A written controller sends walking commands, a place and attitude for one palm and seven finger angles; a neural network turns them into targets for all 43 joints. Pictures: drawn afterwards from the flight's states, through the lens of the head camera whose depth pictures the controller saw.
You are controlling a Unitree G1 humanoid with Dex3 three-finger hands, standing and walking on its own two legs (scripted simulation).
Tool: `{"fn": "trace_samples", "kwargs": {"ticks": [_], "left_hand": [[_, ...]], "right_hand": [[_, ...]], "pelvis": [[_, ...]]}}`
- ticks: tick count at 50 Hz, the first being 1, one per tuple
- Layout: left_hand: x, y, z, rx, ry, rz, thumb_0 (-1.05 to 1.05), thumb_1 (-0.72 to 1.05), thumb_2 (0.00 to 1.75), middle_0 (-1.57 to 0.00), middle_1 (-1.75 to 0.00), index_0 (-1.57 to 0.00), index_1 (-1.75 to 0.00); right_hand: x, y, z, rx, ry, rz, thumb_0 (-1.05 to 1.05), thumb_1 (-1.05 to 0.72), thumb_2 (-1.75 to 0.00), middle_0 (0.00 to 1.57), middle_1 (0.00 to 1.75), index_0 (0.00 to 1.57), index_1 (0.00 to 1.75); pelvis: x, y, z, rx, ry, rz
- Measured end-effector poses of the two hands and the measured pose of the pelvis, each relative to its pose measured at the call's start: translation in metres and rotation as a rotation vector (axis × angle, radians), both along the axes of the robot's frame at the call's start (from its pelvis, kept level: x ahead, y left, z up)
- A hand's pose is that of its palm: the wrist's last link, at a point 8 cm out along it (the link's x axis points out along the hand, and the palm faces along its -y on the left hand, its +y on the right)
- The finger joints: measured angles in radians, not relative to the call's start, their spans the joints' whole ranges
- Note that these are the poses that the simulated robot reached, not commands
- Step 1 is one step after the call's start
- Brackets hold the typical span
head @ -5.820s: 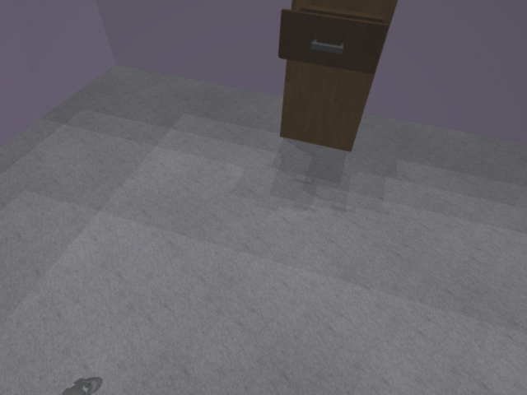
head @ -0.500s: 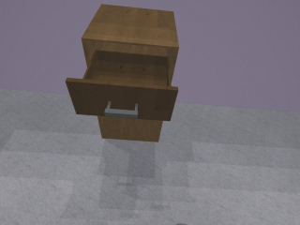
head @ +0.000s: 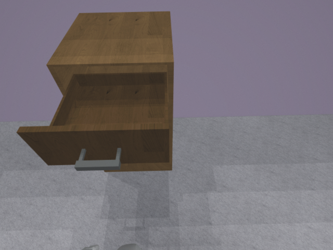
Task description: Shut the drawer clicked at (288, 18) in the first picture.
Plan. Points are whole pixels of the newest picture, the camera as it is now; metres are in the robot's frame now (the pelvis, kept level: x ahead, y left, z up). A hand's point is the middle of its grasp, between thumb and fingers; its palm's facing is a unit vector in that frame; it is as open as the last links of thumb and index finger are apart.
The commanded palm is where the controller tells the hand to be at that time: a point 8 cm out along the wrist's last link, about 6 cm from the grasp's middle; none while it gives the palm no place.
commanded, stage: come to a stop and stand still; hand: left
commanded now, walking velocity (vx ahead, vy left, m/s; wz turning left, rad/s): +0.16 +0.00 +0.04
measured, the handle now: (99, 158) +0.36 +0.20 -0.03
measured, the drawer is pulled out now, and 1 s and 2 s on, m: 0.30 0.30 0.30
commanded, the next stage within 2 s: look again from close up in 1.90 s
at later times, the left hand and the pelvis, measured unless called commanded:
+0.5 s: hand out of the picture +0.02 +0.18 -0.17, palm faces +0.06 -0.99 -0.16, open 7.4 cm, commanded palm none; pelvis +0.05 +0.02 +0.01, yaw -1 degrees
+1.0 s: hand (107, 245) +0.17 +0.17 -0.16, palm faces -0.03 -0.98 -0.22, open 7.4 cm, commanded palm none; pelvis +0.07 +0.00 +0.00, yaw -1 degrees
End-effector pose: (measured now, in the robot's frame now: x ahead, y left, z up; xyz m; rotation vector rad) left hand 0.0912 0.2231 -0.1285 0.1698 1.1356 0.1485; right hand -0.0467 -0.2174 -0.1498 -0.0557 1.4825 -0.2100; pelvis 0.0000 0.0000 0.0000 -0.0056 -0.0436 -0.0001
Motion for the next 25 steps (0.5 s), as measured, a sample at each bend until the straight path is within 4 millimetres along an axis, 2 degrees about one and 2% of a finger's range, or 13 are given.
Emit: {"fn": "trace_samples", "kwargs": {"ticks": [3,6,11,18,25], "left_hand": [[-0.01,0.006,0.001,0.012,0.044,0.017,-0.03,0.95,0.9,-0.21,-0.3,-0.2,-0.3],[-0.023,0.009,-0.002,0.001,0.095,0.04,-0.02,0.95,0.9,-0.21,-0.3,-0.2,-0.3],[-0.045,0.009,-0.018,-0.047,0.188,0.084,-0.01,0.93,0.9,-0.2,-0.3,-0.2,-0.3],[-0.069,0.002,-0.018,-0.095,0.297,0.105,0.0,0.91,0.9,-0.2,-0.3,-0.2,-0.29],[-0.08,0.007,-0.012,-0.067,0.358,0.093,0.0,0.91,0.9,-0.2,-0.3,-0.2,-0.3]], "right_hand": [[0.05,-0.011,0.008,-0.026,-0.095,0.044,0.01,-0.91,-0.9,0.19,0.3,0.19,0.29],[0.092,-0.013,0.015,-0.043,-0.168,0.085,0.0,-0.91,-0.9,0.19,0.3,0.19,0.29],[0.139,-0.006,0.02,-0.081,-0.238,0.135,0.0,-0.93,-0.9,0.19,0.3,0.19,0.29],[0.164,0.012,0.031,-0.077,-0.242,0.161,0.0,-0.94,-0.9,0.19,0.3,0.2,0.29],[0.165,0.013,0.024,-0.061,-0.23,0.127,0.0,-0.94,-0.9,0.2,0.3,0.2,0.29]], "pelvis": [[0.011,-0.003,0.005,-0.006,0.013,0.006],[0.022,-0.002,0.007,-0.014,0.017,0.006],[0.038,0.008,0.003,-0.038,0.005,0.003],[0.05,0.018,0.011,0.003,0.005,-0.004],[0.05,0.018,0.01,0.018,0.025,-0.017]]}}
